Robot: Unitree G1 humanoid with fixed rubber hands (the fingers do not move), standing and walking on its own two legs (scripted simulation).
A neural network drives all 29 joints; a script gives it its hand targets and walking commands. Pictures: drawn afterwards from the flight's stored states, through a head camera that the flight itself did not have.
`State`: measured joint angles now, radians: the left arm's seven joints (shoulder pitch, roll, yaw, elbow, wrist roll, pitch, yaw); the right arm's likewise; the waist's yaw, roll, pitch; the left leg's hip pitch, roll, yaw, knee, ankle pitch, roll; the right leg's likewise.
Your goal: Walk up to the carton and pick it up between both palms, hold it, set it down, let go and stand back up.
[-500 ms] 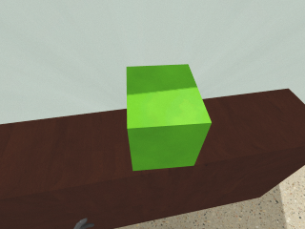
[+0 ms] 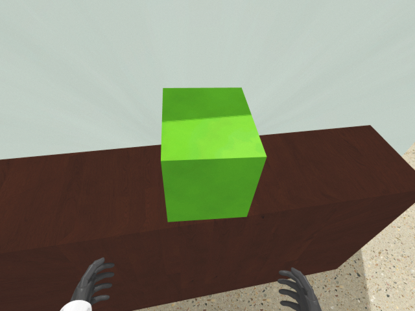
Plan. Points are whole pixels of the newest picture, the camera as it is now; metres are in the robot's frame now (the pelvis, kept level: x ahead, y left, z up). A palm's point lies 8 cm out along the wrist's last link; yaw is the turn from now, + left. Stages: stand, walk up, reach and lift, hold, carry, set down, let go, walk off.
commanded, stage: reach and lift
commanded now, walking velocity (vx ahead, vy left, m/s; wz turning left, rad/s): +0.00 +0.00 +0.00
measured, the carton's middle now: (205, 153) +0.47 +0.03 +0.01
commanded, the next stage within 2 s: none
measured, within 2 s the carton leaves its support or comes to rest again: neither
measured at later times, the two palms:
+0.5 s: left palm (80, 271) +0.19 +0.25 -0.04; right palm (305, 277) +0.20 -0.18 -0.04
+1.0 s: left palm (83, 241) +0.23 +0.25 +0.01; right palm (301, 245) +0.25 -0.17 +0.01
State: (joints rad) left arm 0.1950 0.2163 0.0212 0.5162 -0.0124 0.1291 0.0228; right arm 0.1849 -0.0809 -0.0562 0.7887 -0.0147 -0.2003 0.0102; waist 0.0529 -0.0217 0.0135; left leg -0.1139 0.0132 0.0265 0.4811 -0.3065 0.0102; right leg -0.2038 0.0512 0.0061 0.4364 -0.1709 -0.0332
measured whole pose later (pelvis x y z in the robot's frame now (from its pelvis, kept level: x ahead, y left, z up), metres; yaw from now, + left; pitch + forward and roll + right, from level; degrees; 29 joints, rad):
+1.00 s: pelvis +0.04 +0.02 +0.01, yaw +1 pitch -3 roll -2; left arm 0.19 0.19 -0.03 0.33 -0.12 -0.24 0.06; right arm 0.21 -0.20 0.08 0.49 0.26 -0.39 0.00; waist 0.06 -0.01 0.00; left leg -0.02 0.01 0.03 0.39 -0.31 0.03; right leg -0.09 0.04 0.01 0.30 -0.16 0.00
